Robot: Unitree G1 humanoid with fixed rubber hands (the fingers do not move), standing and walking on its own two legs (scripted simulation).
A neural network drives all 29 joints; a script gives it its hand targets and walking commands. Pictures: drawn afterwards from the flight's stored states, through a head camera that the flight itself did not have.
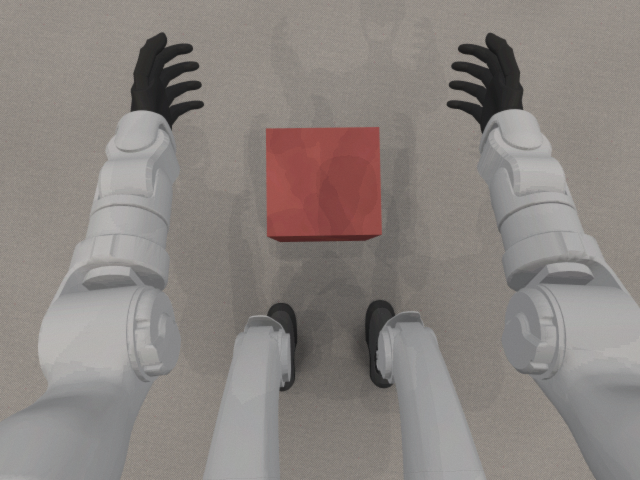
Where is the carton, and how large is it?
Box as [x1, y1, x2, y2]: [266, 127, 381, 241]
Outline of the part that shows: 378,127 266,128 267,236 279,241 365,240 381,234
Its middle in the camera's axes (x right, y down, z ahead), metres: +0.00 -0.10 +0.84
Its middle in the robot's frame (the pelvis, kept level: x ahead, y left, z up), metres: +0.49 +0.01 -0.50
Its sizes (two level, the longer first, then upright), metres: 0.210 0.200 0.250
